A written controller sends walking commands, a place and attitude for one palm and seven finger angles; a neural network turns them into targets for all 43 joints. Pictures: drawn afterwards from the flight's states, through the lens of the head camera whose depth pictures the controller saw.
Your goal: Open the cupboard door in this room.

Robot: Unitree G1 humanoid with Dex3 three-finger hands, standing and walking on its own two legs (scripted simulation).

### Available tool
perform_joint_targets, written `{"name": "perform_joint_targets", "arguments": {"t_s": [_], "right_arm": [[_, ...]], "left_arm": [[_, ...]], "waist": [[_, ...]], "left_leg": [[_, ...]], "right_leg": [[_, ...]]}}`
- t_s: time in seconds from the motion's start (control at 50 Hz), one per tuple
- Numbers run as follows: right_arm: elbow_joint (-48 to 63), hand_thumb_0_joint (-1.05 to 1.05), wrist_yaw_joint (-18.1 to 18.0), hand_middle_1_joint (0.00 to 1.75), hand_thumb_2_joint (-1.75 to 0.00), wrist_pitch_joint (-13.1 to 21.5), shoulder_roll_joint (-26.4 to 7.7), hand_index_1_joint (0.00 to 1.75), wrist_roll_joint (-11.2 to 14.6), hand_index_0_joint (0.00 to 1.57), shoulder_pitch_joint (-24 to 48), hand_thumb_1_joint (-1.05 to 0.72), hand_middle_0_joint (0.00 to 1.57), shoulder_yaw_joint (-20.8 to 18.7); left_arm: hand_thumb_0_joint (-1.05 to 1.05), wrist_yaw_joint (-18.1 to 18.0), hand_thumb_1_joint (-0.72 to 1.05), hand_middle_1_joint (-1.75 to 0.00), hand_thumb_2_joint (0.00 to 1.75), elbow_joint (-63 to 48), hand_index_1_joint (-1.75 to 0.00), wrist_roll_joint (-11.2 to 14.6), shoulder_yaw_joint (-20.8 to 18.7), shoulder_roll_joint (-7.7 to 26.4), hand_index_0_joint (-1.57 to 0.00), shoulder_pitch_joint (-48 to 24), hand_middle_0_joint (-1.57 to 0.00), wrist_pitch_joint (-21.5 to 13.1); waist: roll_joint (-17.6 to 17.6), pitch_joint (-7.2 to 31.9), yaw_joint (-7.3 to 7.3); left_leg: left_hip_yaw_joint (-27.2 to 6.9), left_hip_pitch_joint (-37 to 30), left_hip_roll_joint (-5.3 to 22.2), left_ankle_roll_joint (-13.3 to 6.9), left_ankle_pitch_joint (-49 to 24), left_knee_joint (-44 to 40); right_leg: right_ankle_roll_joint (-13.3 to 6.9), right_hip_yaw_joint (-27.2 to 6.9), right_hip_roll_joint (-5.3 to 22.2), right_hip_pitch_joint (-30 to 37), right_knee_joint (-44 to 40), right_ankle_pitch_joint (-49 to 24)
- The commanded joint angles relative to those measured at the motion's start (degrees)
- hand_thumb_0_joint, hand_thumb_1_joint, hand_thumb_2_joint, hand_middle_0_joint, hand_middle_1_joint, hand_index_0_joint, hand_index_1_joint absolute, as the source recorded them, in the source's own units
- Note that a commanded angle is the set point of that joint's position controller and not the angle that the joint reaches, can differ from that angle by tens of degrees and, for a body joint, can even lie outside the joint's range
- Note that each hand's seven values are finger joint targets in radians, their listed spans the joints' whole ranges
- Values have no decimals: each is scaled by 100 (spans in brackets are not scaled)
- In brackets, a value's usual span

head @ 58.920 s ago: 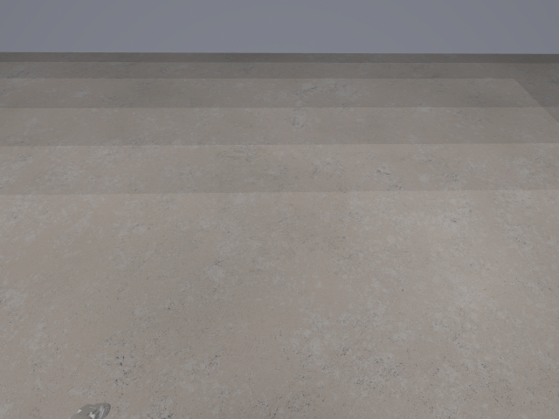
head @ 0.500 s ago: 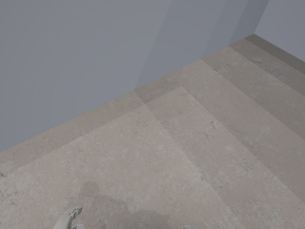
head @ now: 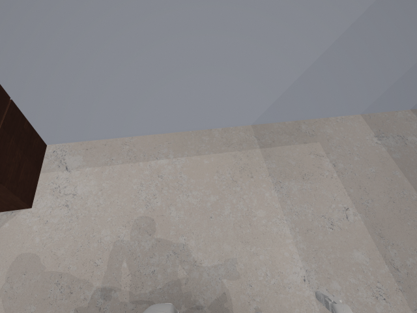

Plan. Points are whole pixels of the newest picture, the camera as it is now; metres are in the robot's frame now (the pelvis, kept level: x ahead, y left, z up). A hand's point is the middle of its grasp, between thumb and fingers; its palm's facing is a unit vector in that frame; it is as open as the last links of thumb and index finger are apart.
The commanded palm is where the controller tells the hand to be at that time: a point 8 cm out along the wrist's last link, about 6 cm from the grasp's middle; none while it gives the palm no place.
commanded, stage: turn to face it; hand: left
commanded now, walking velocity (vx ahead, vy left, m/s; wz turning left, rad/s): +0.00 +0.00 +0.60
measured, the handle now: out of the picture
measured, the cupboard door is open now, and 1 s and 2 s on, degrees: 45 45 45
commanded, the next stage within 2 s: take the last steps up to it in 1.50 s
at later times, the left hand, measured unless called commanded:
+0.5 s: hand out of the picture +0.06 +0.17 -0.13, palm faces +0.28 -0.92 -0.28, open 7.4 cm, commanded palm none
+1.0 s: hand out of the picture -0.06 +0.21 -0.15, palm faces +0.61 -0.75 -0.27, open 7.4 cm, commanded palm none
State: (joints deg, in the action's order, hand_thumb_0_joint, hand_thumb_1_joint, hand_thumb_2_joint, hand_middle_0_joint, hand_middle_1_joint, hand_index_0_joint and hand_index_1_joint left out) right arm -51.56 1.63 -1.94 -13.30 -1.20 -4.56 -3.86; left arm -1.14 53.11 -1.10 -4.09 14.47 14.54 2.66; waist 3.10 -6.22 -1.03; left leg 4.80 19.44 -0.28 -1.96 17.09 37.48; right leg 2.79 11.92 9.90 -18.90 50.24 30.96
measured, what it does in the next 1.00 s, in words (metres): steps on the spot, turning left: right foot, then left foot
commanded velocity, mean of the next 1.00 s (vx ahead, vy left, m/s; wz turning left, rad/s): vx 0.00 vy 0.00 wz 0.60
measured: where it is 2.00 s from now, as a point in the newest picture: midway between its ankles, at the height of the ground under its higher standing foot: outside the picture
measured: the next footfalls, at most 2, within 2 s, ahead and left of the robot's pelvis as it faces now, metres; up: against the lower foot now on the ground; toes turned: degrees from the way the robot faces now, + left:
right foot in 0.38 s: +0.07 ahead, -0.14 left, +0.00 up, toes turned +10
left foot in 0.78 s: -0.01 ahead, +0.10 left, +0.00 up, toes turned +35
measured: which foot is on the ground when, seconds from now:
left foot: down 0.00-0.38, up 0.40-0.76, down 0.78-1.00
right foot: up 0.00-0.36, down 0.38-0.78, up 0.80-1.00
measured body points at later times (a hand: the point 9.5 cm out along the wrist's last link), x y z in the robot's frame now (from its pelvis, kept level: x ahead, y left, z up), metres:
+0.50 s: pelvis +0.01 -0.04 +0.02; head +0.06 -0.06 +0.46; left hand +0.04 +0.22 -0.11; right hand +0.13 -0.28 -0.15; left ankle -0.04 +0.08 -0.64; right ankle +0.03 -0.15 -0.72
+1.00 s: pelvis +0.01 -0.02 +0.02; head +0.04 +0.02 +0.46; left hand -0.10 +0.25 -0.13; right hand +0.24 -0.16 -0.12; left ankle -0.05 +0.07 -0.72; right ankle +0.08 -0.15 -0.65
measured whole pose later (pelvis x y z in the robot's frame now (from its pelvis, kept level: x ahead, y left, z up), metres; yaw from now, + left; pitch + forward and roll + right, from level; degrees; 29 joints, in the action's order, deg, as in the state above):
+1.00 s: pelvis +0.01 -0.02 +0.02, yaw +36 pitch +1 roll +0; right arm -52.1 0.0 -1.3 -12.9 -1.6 -7.4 -3.1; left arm -0.8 52.0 -1.0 -4.4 14.8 10.3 3.2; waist 1.1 -5.2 -0.9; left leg -0.3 16.5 -1.6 -2.0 14.3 29.4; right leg 4.9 1.3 4.8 -27.8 59.8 25.2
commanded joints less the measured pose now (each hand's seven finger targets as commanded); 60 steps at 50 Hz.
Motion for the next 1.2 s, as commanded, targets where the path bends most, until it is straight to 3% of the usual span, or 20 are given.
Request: {"name": "perform_joint_targets", "arguments": {"t_s": [0.0, 0.08, 0.24, 0.3, 0.32, 0.36, 0.38, 0.46, 0.64, 0.72, 0.74, 0.76, 0.78, 0.9, 1.04, 1.1, 1.12, 1.14, 1.16, 1.18], "right_arm": [[205, 0, -247, 30, -90, 61, -1350, 30, -31, 20, -819, -90, 20, -296], [350, 0, -227, 30, -90, 132, -1114, 30, -4, 20, -321, -90, 20, -191], [326, 0, -191, 30, -90, 58, -1148, 30, -48, 20, -497, -90, 20, -282], [398, 0, -194, 30, -90, 16, -1102, 30, -21, 20, -291, -90, 20, -321], [437, 0, -185, 30, -90, 16, -1000, 30, 14, 20, -243, -90, 20, -312], [596, 0, -115, 30, -90, 43, -467, 30, 77, 20, -282, -90, 20, -255], [456, 0, -106, 30, -90, -30, -768, 30, 2, 20, -372, -90, 20, -309], [147, 0, 4, 30, -90, -150, -467, 30, 11, 20, -504, -90, 20, -245], [235, 0, 27, 30, -90, -79, -216, 30, 69, 20, 146, -90, 20, -82], [165, 0, 1, 30, -90, 15, -454, 30, 35, 20, -434, -90, 20, -137], [87, 0, -19, 30, -90, 69, -915, 30, -2, 20, -843, -90, 20, -247], [68, 0, -57, 30, -90, 74, -1544, 30, -33, 20, -1274, -90, 20, -412], [-66, 0, -127, 30, -90, 49, -1619, 30, -21, 20, -1574, -90, 20, -392], [247, 0, -254, 30, -90, 155, -1073, 30, -31, 20, -486, -90, 20, -206], [293, 0, -208, 30, -90, 60, -1144, 30, -48, 20, -360, -90, 20, -267], [372, 0, -197, 30, -90, 24, -1077, 30, -7, 20, -124, -90, 20, -294], [404, 0, -177, 30, -90, 27, -944, 30, 30, 20, -124, -90, 20, -280], [460, 0, -139, 30, -90, 41, -603, 30, 84, 20, -240, -90, 20, -248], [566, 0, -110, 30, -90, 40, -556, 30, 69, 20, -112, -90, 20, -255], [451, 0, -115, 30, -90, -34, -717, 30, 15, 20, -139, -90, 20, -282]], "left_arm": [[0, -13, 90, -30, 90, -735, -30, -10, -117, 430, -20, -688, -20, -128], [0, 71, 90, -30, 90, -467, -30, -30, -139, 447, -20, -230, -20, -92], [0, 33, 90, -30, 90, -749, -30, 18, -84, 322, -20, -548, -20, -139], [0, 6, 90, -30, 90, -670, -30, 49, -109, 348, -20, -133, -20, -203], [0, -17, 90, -30, 90, -625, -30, 46, -142, 446, -20, 115, -20, -255], [0, -86, 90, -30, 90, -655, -30, -92, -269, 1253, -20, 271, -20, -324], [0, -102, 90, -30, 90, -694, -30, -26, -208, 1071, -20, 45, -20, -321], [0, -105, 90, -30, 90, -797, -30, -9, -56, 486, -20, -685, -20, -344], [0, -76, 90, -30, 90, -460, -30, -61, -219, 901, -20, 201, -20, -331], [0, -10, 90, -30, 90, -440, -30, -8, -278, 968, -20, 64, -20, -290], [0, 24, 90, -30, 90, -544, -30, 25, -258, 792, -20, 39, -20, -269], [0, 66, 90, -30, 90, -831, -30, 54, -107, 347, -20, -274, -20, -250], [0, -2, 90, -30, 90, -987, -30, -17, -76, 433, -20, -682, -20, -162], [0, 58, 90, -30, 90, -526, -30, -7, -118, 372, -20, -376, -20, -116], [0, 28, 90, -30, 90, -681, -30, 34, -73, 308, -20, -403, -20, -137], [0, 7, 90, -30, 90, -609, -30, 45, -109, 383, -20, 11, -20, -224], [0, -19, 90, -30, 90, -583, -30, 25, -158, 547, -20, 216, -20, -277], [0, -71, 90, -30, 90, -569, -30, -69, -256, 988, -20, 383, -20, -334], [0, -79, 90, -30, 90, -626, -30, -91, -258, 1264, -20, 345, -20, -321], [0, -108, 90, -30, 90, -619, -30, -42, -216, 1028, -20, 175, -20, -348]], "waist": [[-1343, 949, 489], [-1100, 865, 112], [-1231, 857, 230], [-1255, 965, 23], [-944, 1039, -130], [1431, 1012, -273], [1068, 916, -125], [811, 507, 290], [903, 736, -172], [613, 1002, 207], [-377, 1364, 448], [-2154, 1395, 713], [-1598, 1458, 820], [-1008, 989, 182], [-1198, 888, 168], [-1146, 925, -66], [-764, 978, -176], [631, 1150, -239], [1232, 980, -295], [1309, 873, -183]], "left_leg": [[-2384, -1344, 1928, -1004, -2546, -1707], [-1643, -937, 1285, -672, -1989, -1876], [-2342, -717, 1135, -738, -1857, -1650], [-2514, -161, 946, -591, -1782, -1297], [-2423, 253, 727, -385, -1469, -968], [-751, 1788, -583, 418, 1687, 1464], [-1013, 1527, -193, 361, 1589, 2673], [-686, 1488, 136, 549, 472, 3450], [77, 754, 96, 519, 946, 900], [214, -731, -35, 333, -251, -907], [-677, -1815, 683, -1, -1486, -1307], [-2828, -2394, 2233, -860, -3781, -1475], [-2919, -2142, 2506, -1240, -3741, -1521], [-1726, -1279, 1355, -741, -2921, -1634], [-2135, -747, 1182, -722, -2456, -1493], [-2272, -85, 907, -500, -2041, -1101], [-2118, 389, 616, -251, -1479, -709], [-1366, 1313, -87, 146, 19, 417], [-721, 1495, -491, 386, 1849, 1855], [-1033, 1447, -149, 337, 1727, 2860]], "right_leg": [[167, -1211, -213, -1753, 1888, -54], [231, -1190, -352, -1284, 1514, -898], [155, -1047, -822, -479, -425, -632], [69, -981, -989, 597, -1627, -1187], [28, -1058, -851, 1289, -2516, -1683], [-954, -3389, 1711, 2044, -3599, -2141], [-1212, -3131, 1840, 1215, -3584, -1922], [-865, -1347, 826, 888, -3185, -3204], [-936, -622, 1185, 1736, -2519, -4848], [-477, -135, 1074, 1091, -1426, -4368], [-164, 66, 744, 150, -376, -3195], [228, 2, -139, -1447, 933, 650], [123, -805, -205, -1647, 1470, 918], [211, -1175, -386, -1301, 1288, -664], [164, -982, -803, -311, -518, -656], [83, -885, -922, 827, -1900, -1481], [3, -1120, -631, 1488, -2655, -1845], [-422, -2420, 667, 2223, -3242, -2073], [-1105, -3277, 1882, 1762, -3438, -2797], [-1282, -3184, 1806, 1218, -3425, -2709]]}}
